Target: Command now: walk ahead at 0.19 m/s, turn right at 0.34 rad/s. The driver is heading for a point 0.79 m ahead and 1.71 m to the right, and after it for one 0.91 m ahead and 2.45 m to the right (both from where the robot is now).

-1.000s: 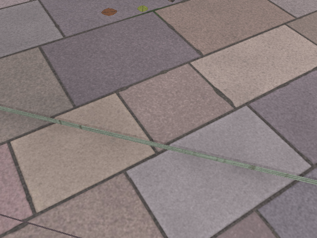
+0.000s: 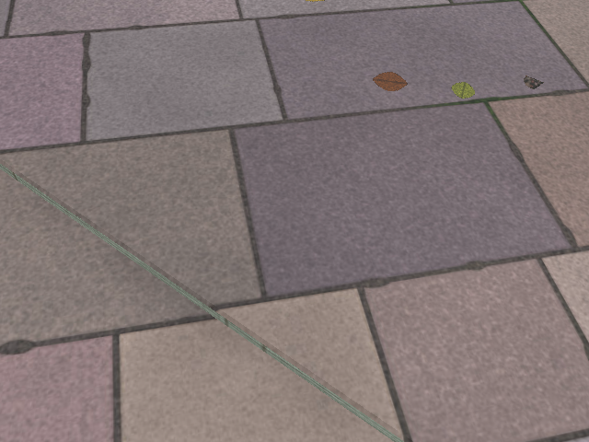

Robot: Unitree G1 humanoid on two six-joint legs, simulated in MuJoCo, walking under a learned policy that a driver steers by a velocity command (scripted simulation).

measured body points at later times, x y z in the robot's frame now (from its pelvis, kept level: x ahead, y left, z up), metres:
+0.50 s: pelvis +0.11 +0.05 +0.00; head +0.15 +0.06 +0.45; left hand +0.35 +0.28 -0.09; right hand +0.20 -0.26 -0.08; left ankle +0.19 +0.15 -0.73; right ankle +0.18 -0.08 -0.71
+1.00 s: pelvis +0.10 +0.03 +0.01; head +0.11 -0.01 +0.46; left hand +0.39 +0.15 -0.06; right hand +0.04 -0.29 -0.10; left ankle +0.18 +0.16 -0.65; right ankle +0.04 -0.05 -0.73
